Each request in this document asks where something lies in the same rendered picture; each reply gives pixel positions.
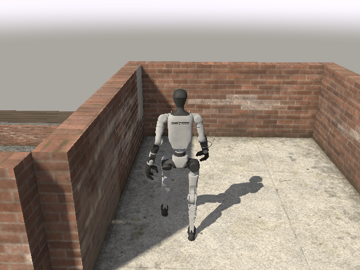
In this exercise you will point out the left robot hand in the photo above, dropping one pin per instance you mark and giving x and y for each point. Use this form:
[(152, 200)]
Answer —
[(147, 171)]

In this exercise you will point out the robot right upper arm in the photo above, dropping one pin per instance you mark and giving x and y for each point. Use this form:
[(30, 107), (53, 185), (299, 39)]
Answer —
[(199, 126)]

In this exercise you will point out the left robot thigh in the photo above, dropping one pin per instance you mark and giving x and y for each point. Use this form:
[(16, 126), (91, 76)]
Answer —
[(166, 166)]

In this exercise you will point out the robot right forearm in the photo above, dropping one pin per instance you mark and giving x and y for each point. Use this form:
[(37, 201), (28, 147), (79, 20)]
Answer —
[(204, 146)]

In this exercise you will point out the right robot hand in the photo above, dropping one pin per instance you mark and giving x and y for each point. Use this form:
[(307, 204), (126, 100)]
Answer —
[(201, 153)]

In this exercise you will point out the robot left upper arm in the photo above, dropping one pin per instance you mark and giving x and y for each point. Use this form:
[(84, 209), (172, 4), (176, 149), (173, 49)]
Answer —
[(163, 118)]

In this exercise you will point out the robot left forearm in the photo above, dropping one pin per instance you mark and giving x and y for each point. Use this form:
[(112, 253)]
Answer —
[(153, 153)]

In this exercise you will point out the robot right foot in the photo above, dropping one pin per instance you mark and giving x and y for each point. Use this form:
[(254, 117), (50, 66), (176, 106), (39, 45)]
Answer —
[(191, 236)]

